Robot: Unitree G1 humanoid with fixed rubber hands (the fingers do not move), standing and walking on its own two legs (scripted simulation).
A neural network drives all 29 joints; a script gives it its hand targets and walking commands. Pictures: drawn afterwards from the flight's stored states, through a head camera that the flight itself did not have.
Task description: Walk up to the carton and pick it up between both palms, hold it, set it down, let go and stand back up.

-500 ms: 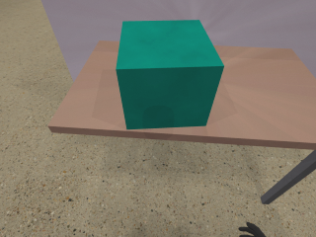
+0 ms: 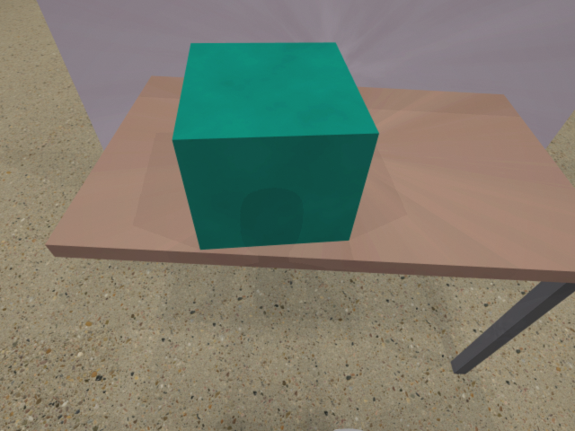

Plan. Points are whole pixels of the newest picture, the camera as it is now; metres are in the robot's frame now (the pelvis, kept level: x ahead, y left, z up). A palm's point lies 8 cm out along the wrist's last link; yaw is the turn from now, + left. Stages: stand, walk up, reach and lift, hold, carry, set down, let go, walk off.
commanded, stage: walk up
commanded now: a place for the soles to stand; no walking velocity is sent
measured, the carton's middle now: (270, 142) +0.62 +0.02 +0.06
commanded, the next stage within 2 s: none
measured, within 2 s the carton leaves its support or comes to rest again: neither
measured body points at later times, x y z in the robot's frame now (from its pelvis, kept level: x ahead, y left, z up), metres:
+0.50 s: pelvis +0.08 -0.06 -0.01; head +0.12 -0.06 +0.43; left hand +0.11 +0.22 -0.13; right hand +0.22 -0.30 -0.13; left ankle +0.12 +0.07 -0.73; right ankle +0.10 -0.16 -0.73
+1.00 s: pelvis +0.08 -0.03 +0.00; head +0.09 -0.03 +0.45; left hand +0.14 +0.23 -0.12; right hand +0.20 -0.28 -0.12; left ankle +0.12 +0.07 -0.73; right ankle +0.10 -0.16 -0.73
